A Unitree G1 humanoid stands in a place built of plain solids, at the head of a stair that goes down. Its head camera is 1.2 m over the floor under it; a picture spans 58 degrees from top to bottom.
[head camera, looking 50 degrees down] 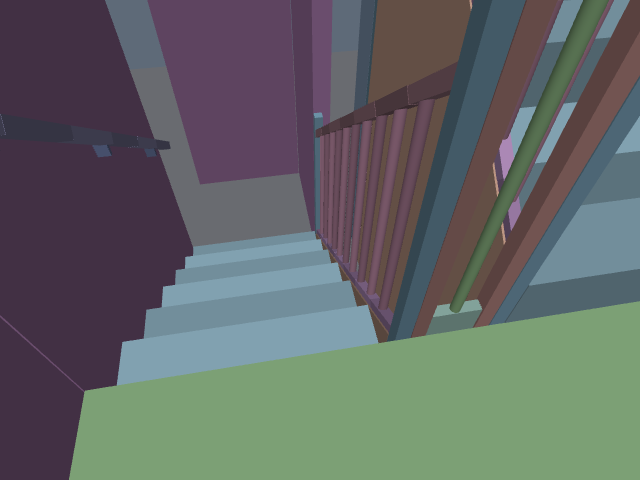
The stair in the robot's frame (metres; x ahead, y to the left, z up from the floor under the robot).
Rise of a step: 0.21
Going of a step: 0.26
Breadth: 0.90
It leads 10 degrees to the left of straight ahead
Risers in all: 7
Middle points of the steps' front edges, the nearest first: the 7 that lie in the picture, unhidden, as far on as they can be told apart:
0.53 0.22 0.00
0.79 0.26 -0.21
1.04 0.30 -0.42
1.30 0.35 -0.62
1.55 0.39 -0.83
1.81 0.44 -1.04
2.07 0.48 -1.25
